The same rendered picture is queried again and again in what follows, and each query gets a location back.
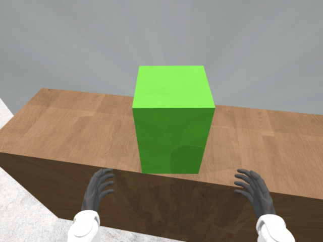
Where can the carton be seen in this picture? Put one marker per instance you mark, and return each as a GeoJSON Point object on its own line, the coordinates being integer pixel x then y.
{"type": "Point", "coordinates": [173, 110]}

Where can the robot left hand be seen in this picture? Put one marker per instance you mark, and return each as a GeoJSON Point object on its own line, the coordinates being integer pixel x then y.
{"type": "Point", "coordinates": [93, 194]}

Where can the pedestal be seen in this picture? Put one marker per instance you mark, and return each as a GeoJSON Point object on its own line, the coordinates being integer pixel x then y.
{"type": "Point", "coordinates": [56, 142]}

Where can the robot left forearm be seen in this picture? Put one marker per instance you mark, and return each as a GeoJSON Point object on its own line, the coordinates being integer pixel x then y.
{"type": "Point", "coordinates": [85, 227]}

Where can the robot right forearm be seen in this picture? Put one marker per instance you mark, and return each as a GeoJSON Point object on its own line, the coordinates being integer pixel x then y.
{"type": "Point", "coordinates": [272, 228]}

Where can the robot right hand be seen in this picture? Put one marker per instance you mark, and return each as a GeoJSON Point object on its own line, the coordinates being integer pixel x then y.
{"type": "Point", "coordinates": [259, 195]}

